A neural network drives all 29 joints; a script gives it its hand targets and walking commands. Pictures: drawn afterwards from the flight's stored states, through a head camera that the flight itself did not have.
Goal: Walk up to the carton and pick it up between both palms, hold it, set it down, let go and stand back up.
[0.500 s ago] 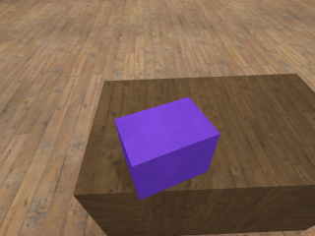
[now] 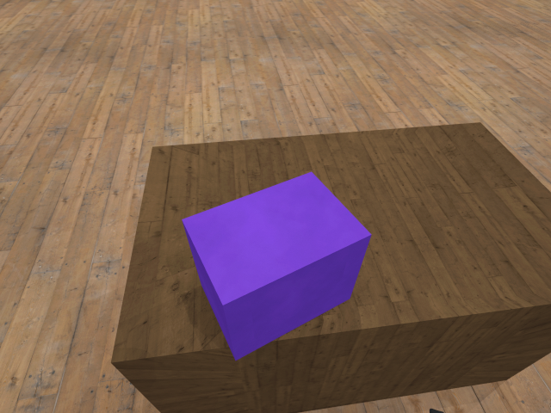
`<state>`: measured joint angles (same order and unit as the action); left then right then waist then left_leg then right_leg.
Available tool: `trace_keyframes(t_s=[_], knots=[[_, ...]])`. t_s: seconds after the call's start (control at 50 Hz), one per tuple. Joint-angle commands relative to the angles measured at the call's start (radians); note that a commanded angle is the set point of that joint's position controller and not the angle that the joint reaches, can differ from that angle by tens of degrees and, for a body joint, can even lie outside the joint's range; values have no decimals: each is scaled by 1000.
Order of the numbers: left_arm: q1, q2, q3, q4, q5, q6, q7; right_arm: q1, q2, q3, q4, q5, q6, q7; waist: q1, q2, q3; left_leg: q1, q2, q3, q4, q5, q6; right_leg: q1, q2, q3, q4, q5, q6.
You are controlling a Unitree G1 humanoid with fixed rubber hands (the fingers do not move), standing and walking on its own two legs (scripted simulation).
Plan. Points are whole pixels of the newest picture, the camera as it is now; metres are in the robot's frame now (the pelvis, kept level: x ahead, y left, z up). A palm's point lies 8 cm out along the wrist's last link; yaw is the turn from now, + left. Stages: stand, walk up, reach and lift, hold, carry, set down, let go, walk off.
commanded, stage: walk up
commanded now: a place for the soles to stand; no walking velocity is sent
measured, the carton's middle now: (274, 263) +0.41 +0.00 -0.05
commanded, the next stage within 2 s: reach and lift in 1.30 s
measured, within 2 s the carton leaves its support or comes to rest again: neither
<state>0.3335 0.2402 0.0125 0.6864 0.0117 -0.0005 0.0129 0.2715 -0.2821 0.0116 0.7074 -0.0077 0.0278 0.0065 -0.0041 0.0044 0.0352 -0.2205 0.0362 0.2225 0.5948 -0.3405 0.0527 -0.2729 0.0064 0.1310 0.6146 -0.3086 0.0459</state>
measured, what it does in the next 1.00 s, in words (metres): stands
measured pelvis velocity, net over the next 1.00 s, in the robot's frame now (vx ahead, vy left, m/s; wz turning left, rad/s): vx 0.02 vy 0.01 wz -0.10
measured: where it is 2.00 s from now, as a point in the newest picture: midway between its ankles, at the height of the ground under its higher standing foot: outside the picture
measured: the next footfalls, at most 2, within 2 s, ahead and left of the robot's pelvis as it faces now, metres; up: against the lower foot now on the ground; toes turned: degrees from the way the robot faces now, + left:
none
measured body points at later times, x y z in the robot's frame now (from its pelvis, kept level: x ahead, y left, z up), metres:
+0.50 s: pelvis +0.01 +0.00 -0.01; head +0.02 -0.02 +0.44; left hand +0.12 +0.26 -0.11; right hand +0.07 -0.28 -0.13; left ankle +0.00 +0.08 -0.73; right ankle +0.02 -0.15 -0.73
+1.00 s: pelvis +0.02 +0.01 -0.01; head +0.03 +0.00 +0.44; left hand +0.16 +0.26 -0.11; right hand +0.07 -0.26 -0.13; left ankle -0.01 +0.09 -0.73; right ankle +0.02 -0.14 -0.73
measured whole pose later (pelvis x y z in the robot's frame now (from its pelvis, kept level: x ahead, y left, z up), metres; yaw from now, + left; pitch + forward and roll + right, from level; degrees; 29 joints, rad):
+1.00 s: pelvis +0.02 +0.01 -0.01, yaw -6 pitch -1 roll +1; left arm 0.28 0.25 0.02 0.66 0.01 0.01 0.03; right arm 0.33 -0.31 0.01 0.69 -0.01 0.03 0.01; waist -0.01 0.01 0.05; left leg -0.20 0.03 0.24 0.65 -0.42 0.06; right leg -0.31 0.01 0.14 0.70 -0.36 0.04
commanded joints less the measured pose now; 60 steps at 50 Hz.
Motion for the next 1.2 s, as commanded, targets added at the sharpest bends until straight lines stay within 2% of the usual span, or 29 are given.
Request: trace_keyframes(t_s=[0.0,0.16,0.2,0.28,0.34,0.46,0.48,0.54,0.6,0.64,0.66,0.68,0.7,0.72,0.74,0.76,0.78,0.8,0.84,0.86,0.9,0.92,0.96,0.98,1.0,1.02,1.08,1.14,1.18], knots=[[11,145,43,-87,-2,-23,7,-3,-153,-44,-95,-1,-16,-6,-4,0,-16,12,154,-147,-171,105,25,-44,-37,31,-60,198,-75],[22,159,47,-91,-2,-22,9,-9,-159,-45,-93,-1,-8,-6,-2,-21,-11,30,154,-131,-146,114,28,-79,-34,62,-49,217,-80],[43,157,55,-93,7,-24,11,5,-167,-50,-91,-11,-4,-3,-4,5,-16,26,148,-129,-137,39,32,-79,-33,71,-46,142,-91],[33,173,65,-111,7,-26,14,11,-160,-52,-91,-15,0,3,-7,-55,22,0,139,-156,-129,-85,29,-139,-35,117,-77,33,-107],[25,173,63,-121,7,-29,14,29,-166,-53,-89,-17,-7,4,-17,-55,23,39,131,-167,-110,1,26,-172,-40,146,-74,83,-112],[42,152,54,-134,4,-24,17,28,-191,-55,-89,-13,-7,1,-7,6,-36,36,198,-146,-131,103,62,-89,-10,38,34,190,-86],[45,161,57,-134,3,-24,18,21,-186,-53,-90,-13,-4,1,-3,-13,-29,30,191,-138,-113,118,60,-85,-13,46,32,208,-89],[56,193,67,-134,3,-22,19,21,-180,-49,-99,-16,6,4,0,-50,-8,8,131,-116,-19,131,25,-97,-51,164,-26,214,-128],[33,221,76,-136,4,-19,23,49,-163,-48,-113,-18,5,5,-10,-105,-13,36,74,-155,35,90,-5,-157,-108,322,-114,129,-186],[0,204,66,-141,6,-17,22,70,-172,-53,-111,-20,-5,4,-25,-85,-5,81,92,-187,-19,122,4,-199,-84,282,-85,135,-167],[-17,189,59,-144,6,-16,21,97,-186,-59,-106,-20,-13,2,-39,-75,-24,142,125,-215,-68,157,27,-231,-49,207,-30,152,-135],[-26,157,49,-146,4,-14,21,109,-211,-67,-90,-17,-18,-1,-46,-18,-26,157,199,-242,-141,185,65,-230,6,88,80,179,-89],[-24,129,38,-148,3,-12,23,108,-213,-63,-84,-9,-21,-5,-47,21,-21,141,280,-255,-184,259,105,-202,26,-9,148,136,-60],[-14,114,39,-143,7,-10,25,86,-204,-58,-85,-5,-19,-6,-34,39,-4,102,318,-252,-191,323,128,-174,18,-57,142,22,-54],[-4,109,38,-137,7,-11,23,63,-198,-52,-91,-5,-16,-7,-19,53,10,64,320,-226,-181,351,128,-128,5,-69,102,-22,-62],[4,114,42,-134,6,-16,19,44,-195,-46,-92,-2,-11,-4,-4,49,5,14,274,-165,-147,344,95,-56,-9,-50,22,77,-78],[11,142,51,-132,5,-22,14,35,-190,-41,-92,-3,-6,-1,4,6,3,-28,204,-98,-84,312,47,-3,-33,19,-11,245,-98],[15,176,60,-129,8,-25,12,45,-180,-40,-97,-4,-1,2,4,-32,-17,-34,137,-77,-13,278,7,5,-64,118,-30,325,-127],[37,232,77,-119,5,-22,14,57,-162,-39,-111,-11,4,4,13,-87,-53,-3,77,-126,65,177,-23,-20,-140,281,-85,299,-207],[16,229,74,-118,3,-19,17,63,-154,-39,-112,-10,2,5,8,-87,-52,-8,66,-144,55,117,-24,-30,-162,311,-111,251,-227],[-43,213,69,-126,7,-13,22,98,-149,-40,-104,-8,-8,6,-15,-88,-18,7,73,-175,-17,125,-14,-68,-141,263,-105,217,-205],[-63,191,61,-126,7,-11,21,108,-167,-49,-102,-8,-16,5,-22,-66,-14,60,93,-196,-71,193,-2,-108,-104,197,-67,238,-168],[-85,134,38,-123,-1,-9,18,121,-207,-65,-87,-4,-27,-1,-37,25,-17,118,200,-243,-178,320,43,-136,-6,11,79,233,-78],[-79,118,33,-117,-2,-6,20,111,-203,-64,-90,2,-28,-3,-32,31,-11,101,241,-247,-189,405,70,-115,3,-49,88,182,-55],[-70,113,32,-111,2,-6,21,96,-196,-60,-96,3,-25,-4,-23,29,-6,82,253,-236,-181,446,81,-85,-4,-69,64,142,-54],[-68,117,35,-107,5,-8,19,88,-189,-56,-101,4,-22,-3,-15,15,-10,51,235,-207,-164,445,65,-34,-16,-64,15,174,-67],[-69,161,48,-99,6,-15,12,97,-176,-52,-106,3,-10,0,-8,2,-54,17,133,-120,-88,359,5,48,-62,32,-13,364,-107],[-74,167,48,-88,5,-8,15,108,-174,-56,-111,0,-6,3,-8,12,-46,23,136,-149,-105,286,5,17,-74,47,-2,303,-118],[-97,152,40,-88,0,-4,16,107,-181,-61,-115,2,-5,2,-13,19,-23,12,160,-160,-153,233,30,-9,-43,-3,12,239,-92]])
